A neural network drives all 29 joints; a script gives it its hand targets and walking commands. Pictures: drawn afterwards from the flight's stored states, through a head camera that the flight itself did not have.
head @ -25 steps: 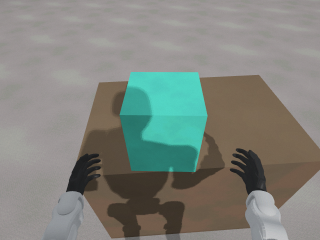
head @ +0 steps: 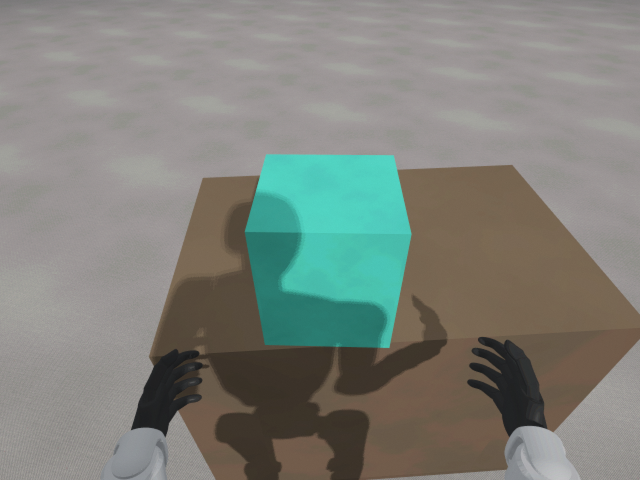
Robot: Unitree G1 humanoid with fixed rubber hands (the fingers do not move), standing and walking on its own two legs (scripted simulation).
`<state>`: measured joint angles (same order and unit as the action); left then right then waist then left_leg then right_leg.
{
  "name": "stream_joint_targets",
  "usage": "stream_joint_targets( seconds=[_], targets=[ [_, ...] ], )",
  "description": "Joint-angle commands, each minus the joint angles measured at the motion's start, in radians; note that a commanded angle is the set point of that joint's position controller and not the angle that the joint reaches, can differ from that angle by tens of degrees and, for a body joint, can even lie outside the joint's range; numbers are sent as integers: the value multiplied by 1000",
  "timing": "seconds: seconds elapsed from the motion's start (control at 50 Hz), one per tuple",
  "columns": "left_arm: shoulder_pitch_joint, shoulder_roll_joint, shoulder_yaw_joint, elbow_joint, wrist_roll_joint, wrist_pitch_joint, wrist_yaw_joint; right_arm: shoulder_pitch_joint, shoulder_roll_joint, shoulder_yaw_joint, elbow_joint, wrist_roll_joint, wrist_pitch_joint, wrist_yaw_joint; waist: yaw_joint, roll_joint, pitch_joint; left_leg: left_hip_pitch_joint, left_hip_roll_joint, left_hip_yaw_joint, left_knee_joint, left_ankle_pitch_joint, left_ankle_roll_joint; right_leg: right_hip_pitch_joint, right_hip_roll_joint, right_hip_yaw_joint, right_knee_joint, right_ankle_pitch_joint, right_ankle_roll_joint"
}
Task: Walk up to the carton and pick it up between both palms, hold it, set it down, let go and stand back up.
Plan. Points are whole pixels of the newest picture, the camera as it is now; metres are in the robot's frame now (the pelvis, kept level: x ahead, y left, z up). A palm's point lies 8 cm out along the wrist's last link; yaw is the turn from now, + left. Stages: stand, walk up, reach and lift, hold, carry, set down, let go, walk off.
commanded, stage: set down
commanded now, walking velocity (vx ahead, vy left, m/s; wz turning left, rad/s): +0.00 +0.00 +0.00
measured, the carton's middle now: (328, 251) +0.48 +0.02 +0.04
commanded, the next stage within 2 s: let go in 1.66 s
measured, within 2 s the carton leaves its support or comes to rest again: neither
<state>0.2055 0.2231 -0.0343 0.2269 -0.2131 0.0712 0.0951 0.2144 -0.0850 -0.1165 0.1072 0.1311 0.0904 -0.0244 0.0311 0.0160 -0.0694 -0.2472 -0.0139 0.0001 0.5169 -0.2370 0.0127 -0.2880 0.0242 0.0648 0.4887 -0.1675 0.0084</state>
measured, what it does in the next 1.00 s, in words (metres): stands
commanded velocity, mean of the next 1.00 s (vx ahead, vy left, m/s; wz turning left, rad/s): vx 0.00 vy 0.00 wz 0.00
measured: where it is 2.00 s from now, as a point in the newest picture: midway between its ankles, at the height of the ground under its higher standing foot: outside the picture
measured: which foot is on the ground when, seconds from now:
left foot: down 0.00-1.00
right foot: down 0.00-1.00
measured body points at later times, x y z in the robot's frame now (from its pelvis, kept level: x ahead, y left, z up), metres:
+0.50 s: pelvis +0.00 +0.00 +0.00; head +0.00 -0.01 +0.45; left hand +0.21 +0.22 -0.02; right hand +0.22 -0.21 -0.02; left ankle +0.03 +0.11 -0.74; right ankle +0.06 -0.12 -0.74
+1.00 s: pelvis +0.02 +0.00 +0.00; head +0.04 +0.00 +0.45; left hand +0.21 +0.22 -0.05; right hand +0.22 -0.21 -0.07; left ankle +0.03 +0.11 -0.74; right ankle +0.06 -0.12 -0.74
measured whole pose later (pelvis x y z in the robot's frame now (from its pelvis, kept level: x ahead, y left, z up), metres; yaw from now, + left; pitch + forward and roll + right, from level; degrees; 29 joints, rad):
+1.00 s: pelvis +0.02 +0.00 +0.00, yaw +0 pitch +0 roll +0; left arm 0.20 0.21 -0.05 0.34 -0.21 0.11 0.09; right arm 0.21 -0.08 -0.12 0.46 0.10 -0.06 0.01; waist 0.03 0.02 0.04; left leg -0.24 -0.01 0.00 0.52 -0.27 0.01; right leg -0.28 0.03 0.06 0.49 -0.20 0.00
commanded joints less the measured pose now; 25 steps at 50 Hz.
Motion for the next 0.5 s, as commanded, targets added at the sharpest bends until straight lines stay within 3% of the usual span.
stream_joint_targets(
  seconds=[0.0,0.02,0.04,0.08,0.1,0.14,0.16,0.18,0.2,0.22,0.24,0.28,0.3,0.32,0.34,0.38,0.4,0.42,0.44,0.46,0.48],
  targets=[
    [-196,100,-31,-280,7,-55,10,-130,-235,90,-225,42,-55,37,2,-5,50,-213,106,-40,-323,-207,39,387,21,-39,-71,-72,-21],
    [-181,89,-25,-156,29,-23,-3,-122,-222,103,-111,20,-29,35,-2,-6,86,-217,99,-20,-320,-242,40,380,7,-22,-80,-120,-18],
    [-198,85,-26,-213,29,-36,7,-145,-224,103,-188,19,-45,40,24,-14,44,-221,100,-21,-325,-232,47,400,16,-36,-75,-118,-15],
    [-226,129,-22,-363,-16,-74,15,-147,-216,86,-315,35,-75,35,12,-28,-15,-246,99,1,-294,-178,56,434,8,-21,-65,-76,-7],
    [-171,95,-26,-204,19,-40,8,-115,-209,107,-170,15,-45,40,19,-15,51,-227,89,12,-297,-170,40,384,4,-20,-84,-127,-20],
    [-156,122,-27,-206,-3,-33,-5,-102,-198,99,-191,-9,-48,31,5,-62,36,-157,77,22,-276,-134,31,342,-16,-16,-115,-144,-26],
    [-154,124,-20,-256,1,-42,4,-86,-208,98,-199,6,-56,33,13,-32,29,-156,85,13,-291,-138,28,349,-7,-23,-104,-133,-27],
    [-140,107,-28,-213,23,-26,0,-79,-220,92,-137,0,-43,36,-1,-14,57,-172,89,14,-290,-143,26,349,-5,-26,-97,-121,-30],
    [-122,106,-26,-221,28,-18,-1,-83,-215,100,-170,-3,-43,31,8,-24,53,-173,88,13,-292,-138,27,352,4,-31,-93,-99,-30],
    [-161,112,-33,-173,22,-12,-10,-108,-198,104,-134,-5,-35,26,-10,-25,57,-177,81,25,-287,-155,33,345,-3,-26,-108,-125,-26],
    [-154,114,-34,-221,17,-19,-3,-111,-210,97,-185,-7,-49,34,13,-26,31,-154,81,21,-284,-144,31,338,0,-37,-96,-128,-28],
    [-163,110,-26,-211,27,-20,-2,-111,-204,96,-170,-4,-55,35,8,-4,32,-203,84,26,-280,-155,39,378,-3,-34,-87,-115,-28],
    [-163,135,-19,-208,8,-16,-9,-95,-180,97,-168,-26,-57,26,3,-42,20,-164,73,46,-262,-114,31,347,-14,-22,-107,-131,-24],
    [-137,117,-24,-144,39,-11,-6,-84,-187,104,-87,-34,-54,35,5,-22,52,-148,68,40,-274,-116,25,319,-4,-40,-111,-152,-35],
    [-141,128,-34,-226,14,-29,0,-92,-199,89,-179,-18,-74,38,6,-30,-2,-159,80,27,-271,-127,33,348,-1,-44,-87,-93,-28],
    [-152,114,-28,-113,54,-16,-3,-98,-202,84,-66,-38,-66,37,-9,1,31,-214,85,30,-283,-191,45,385,14,-48,-82,-125,-28],
    [-162,111,-34,-117,38,-15,-9,-119,-199,89,-86,-46,-72,38,-11,-20,13,-206,84,45,-267,-150,41,375,5,-41,-82,-102,-27],
    [-146,126,-29,-166,30,-24,-4,-104,-190,100,-126,-34,-80,38,7,-38,-17,-178,77,47,-254,-109,34,361,3,-43,-80,-84,-32],
    [-153,115,-41,-148,35,-26,1,-120,-203,87,-100,-37,-84,47,1,-5,-4,-176,83,35,-263,-131,30,340,3,-43,-83,-116,-34],
    [-150,114,-38,-161,27,-27,-4,-103,-201,83,-117,-41,-93,40,-8,-31,-31,-201,86,38,-258,-143,41,388,13,-45,-70,-76,-31],
    [-129,95,-49,-99,45,-11,0,-114,-207,74,-44,-56,-92,49,-6,-14,22,-209,87,32,-266,-139,28,358,18,-54,-73,-88,-39]
  ],
)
